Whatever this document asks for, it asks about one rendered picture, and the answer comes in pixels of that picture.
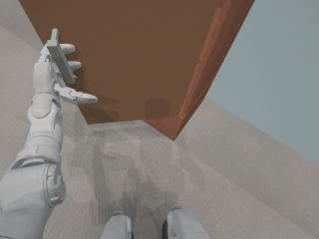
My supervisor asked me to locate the left robot hand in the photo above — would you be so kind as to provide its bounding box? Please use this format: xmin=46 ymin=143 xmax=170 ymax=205
xmin=33 ymin=43 xmax=98 ymax=106

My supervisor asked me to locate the robot left thigh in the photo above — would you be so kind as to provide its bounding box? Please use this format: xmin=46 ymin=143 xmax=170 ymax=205
xmin=100 ymin=215 xmax=132 ymax=239

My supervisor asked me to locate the robot left forearm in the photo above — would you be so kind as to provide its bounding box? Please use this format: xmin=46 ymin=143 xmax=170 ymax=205
xmin=0 ymin=94 xmax=64 ymax=211

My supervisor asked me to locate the robot left shin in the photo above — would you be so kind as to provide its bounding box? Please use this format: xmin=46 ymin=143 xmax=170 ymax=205
xmin=113 ymin=211 xmax=125 ymax=216

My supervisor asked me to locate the handle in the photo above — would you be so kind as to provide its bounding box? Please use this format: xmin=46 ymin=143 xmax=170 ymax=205
xmin=46 ymin=28 xmax=75 ymax=85

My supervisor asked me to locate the cupboard door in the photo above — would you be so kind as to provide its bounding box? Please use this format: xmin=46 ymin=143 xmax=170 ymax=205
xmin=19 ymin=0 xmax=220 ymax=124

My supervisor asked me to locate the robot left upper arm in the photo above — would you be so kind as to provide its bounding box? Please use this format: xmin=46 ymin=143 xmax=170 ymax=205
xmin=0 ymin=163 xmax=67 ymax=239

